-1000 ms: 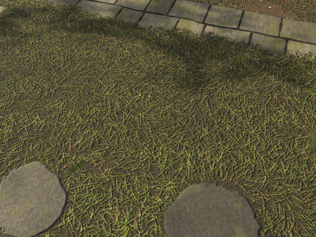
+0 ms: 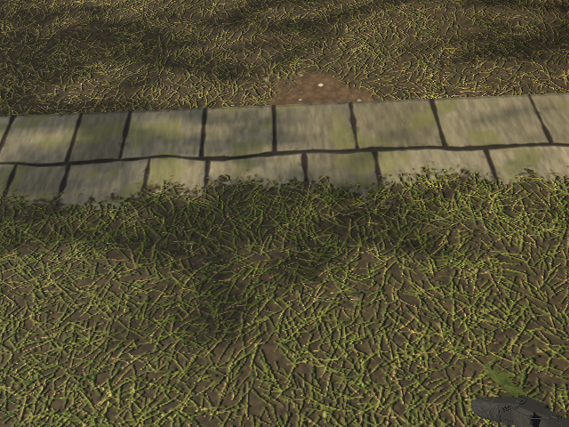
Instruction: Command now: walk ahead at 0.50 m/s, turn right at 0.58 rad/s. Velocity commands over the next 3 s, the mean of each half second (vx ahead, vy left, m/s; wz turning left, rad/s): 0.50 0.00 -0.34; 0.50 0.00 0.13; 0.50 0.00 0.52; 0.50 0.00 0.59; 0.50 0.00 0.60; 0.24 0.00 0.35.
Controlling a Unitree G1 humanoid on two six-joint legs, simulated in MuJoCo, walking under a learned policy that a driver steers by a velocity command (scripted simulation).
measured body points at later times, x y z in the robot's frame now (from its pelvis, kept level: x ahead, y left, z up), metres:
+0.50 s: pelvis +0.26 +0.01 +0.00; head +0.28 +0.01 +0.45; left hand +0.49 +0.20 -0.10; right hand +0.16 -0.23 -0.13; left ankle +0.19 +0.13 -0.74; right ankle +0.37 -0.13 -0.71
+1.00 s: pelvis +0.49 -0.06 +0.00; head +0.51 -0.07 +0.45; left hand +0.48 +0.19 -0.14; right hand +0.62 -0.31 -0.12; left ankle +0.66 +0.06 -0.69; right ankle +0.39 -0.12 -0.74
